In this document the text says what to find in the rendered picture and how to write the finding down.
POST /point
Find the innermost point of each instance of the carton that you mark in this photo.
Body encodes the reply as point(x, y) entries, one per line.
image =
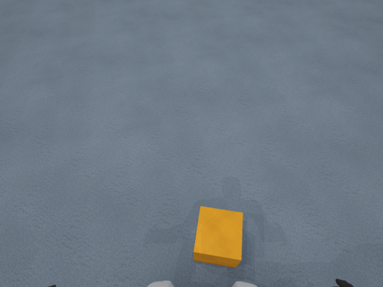
point(219, 237)

